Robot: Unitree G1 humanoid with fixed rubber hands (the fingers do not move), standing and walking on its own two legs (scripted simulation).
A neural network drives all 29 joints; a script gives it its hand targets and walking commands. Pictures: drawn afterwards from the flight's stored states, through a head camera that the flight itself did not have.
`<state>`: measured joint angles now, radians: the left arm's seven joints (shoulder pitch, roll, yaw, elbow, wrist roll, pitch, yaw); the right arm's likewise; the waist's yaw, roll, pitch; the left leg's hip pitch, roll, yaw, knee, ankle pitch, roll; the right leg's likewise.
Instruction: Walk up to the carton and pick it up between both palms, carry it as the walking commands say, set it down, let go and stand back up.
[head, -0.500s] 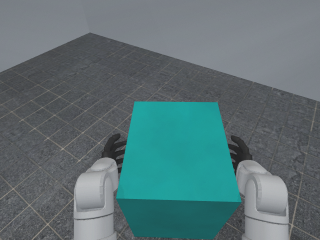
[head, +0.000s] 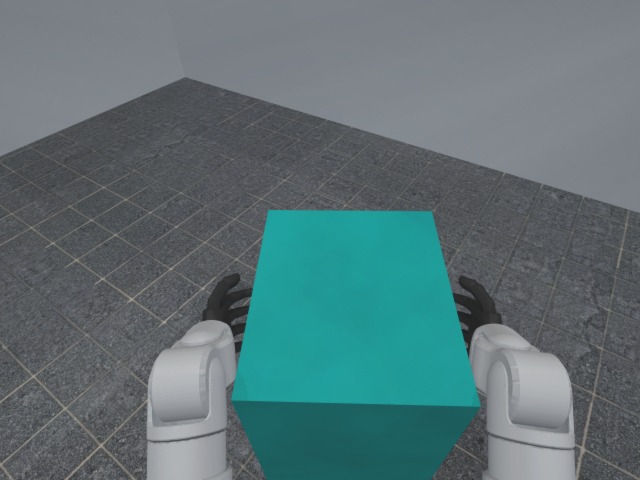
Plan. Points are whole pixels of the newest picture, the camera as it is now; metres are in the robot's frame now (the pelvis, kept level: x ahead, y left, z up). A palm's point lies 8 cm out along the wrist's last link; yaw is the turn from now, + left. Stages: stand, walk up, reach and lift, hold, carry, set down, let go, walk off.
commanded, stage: carry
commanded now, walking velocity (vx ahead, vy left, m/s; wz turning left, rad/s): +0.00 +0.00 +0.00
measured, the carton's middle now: (347, 350) +0.29 +0.00 +0.02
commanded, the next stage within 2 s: none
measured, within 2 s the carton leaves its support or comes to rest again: neither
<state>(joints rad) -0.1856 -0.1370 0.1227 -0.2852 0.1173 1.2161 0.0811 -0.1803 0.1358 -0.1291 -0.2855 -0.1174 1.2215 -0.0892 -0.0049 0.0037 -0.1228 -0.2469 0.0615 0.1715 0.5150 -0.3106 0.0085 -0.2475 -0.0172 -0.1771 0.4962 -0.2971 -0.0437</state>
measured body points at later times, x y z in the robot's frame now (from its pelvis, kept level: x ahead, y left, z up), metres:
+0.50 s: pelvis -0.02 +0.01 +0.00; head -0.04 +0.01 +0.45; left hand +0.26 +0.16 +0.08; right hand +0.26 -0.15 +0.08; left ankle -0.03 +0.10 -0.74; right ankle -0.02 -0.08 -0.74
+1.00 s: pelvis -0.03 +0.01 +0.00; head -0.05 +0.01 +0.45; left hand +0.25 +0.16 +0.08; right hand +0.25 -0.14 +0.08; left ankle -0.03 +0.10 -0.74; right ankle -0.02 -0.08 -0.74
